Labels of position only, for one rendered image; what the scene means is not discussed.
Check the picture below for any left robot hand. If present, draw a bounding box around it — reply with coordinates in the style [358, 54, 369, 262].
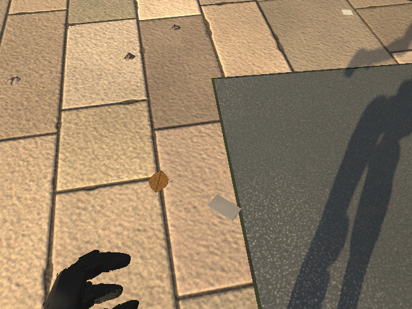
[42, 250, 139, 309]

